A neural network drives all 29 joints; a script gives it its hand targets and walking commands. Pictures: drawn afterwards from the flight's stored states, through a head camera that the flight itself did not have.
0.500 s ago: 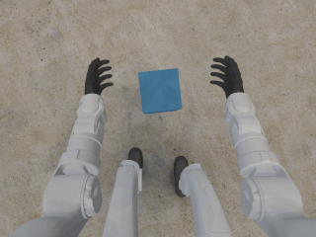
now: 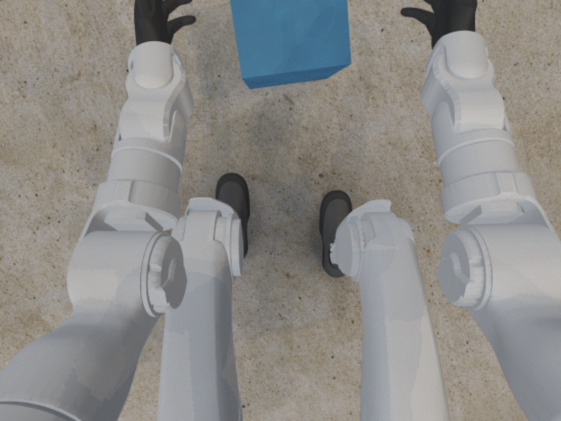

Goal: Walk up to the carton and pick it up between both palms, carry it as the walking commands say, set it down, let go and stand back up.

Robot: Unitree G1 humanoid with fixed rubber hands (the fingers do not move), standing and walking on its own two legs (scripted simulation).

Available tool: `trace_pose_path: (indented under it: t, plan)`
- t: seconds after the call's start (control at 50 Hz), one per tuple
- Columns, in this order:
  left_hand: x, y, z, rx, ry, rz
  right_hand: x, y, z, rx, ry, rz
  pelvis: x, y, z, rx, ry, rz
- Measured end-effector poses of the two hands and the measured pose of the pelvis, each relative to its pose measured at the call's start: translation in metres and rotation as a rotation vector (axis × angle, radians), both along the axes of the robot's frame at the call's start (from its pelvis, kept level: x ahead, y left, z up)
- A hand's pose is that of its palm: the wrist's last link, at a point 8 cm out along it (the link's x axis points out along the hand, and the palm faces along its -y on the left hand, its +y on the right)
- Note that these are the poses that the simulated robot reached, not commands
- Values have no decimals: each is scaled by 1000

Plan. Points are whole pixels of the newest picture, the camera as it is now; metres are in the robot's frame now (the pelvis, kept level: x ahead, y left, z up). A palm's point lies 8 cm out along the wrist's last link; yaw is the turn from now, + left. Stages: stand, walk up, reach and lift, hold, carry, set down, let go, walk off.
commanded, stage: reach and lift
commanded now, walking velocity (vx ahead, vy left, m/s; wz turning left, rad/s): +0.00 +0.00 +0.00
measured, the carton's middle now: (285, 27) +0.56 +0.03 -0.42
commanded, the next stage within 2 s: none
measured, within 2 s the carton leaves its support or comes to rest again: neither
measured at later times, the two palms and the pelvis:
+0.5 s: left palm (184, 44) +0.50 +0.17 -0.31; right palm (409, 37) +0.53 -0.14 -0.29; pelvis +0.00 -0.01 -0.10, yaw +0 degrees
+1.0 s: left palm (171, 28) +0.53 +0.20 -0.33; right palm (384, 26) +0.55 -0.11 -0.32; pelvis -0.01 -0.01 -0.15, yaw -1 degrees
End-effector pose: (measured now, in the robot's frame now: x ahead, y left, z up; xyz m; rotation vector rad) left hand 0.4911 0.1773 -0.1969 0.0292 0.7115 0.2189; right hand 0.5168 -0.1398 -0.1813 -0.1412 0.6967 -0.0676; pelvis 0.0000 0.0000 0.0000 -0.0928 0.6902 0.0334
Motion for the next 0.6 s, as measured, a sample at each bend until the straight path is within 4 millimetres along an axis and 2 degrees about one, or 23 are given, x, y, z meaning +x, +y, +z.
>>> trace_pose_path:
  t: [0.1, 0.16, 0.22, 0.32, 0.42, 0.54, 0.6]
  plan:
    - [2, 8, -41, -15, 1, 55, 13, 5, -35, 48, -27, -18, -13, -4, -28, 12, -97, -1]
    - [6, 9, -62, -50, 6, 83, 14, 9, -59, 46, -8, -7, -14, -5, -46, 14, -107, -5]
    - [13, 7, -66, -68, 1, 84, 14, 13, -70, 42, 21, 4, -11, -5, -62, 17, -129, -6]
    - [32, 4, -57, -60, -43, 66, 25, 11, -65, 49, -22, -3, -6, -5, -81, 21, -172, -7]
    - [27, -1, -77, -60, 51, 19, 20, 3, -83, 54, 56, -2, 0, -6, -98, 21, -113, -14]
    - [7, -3, -129, -49, 156, -28, 9, 3, -129, 78, 118, 20, 4, -8, -109, 25, -55, -22]
    - [16, 8, -142, -19, 160, -18, 4, 6, -157, 91, 140, 23, 6, -10, -115, 28, -31, -25]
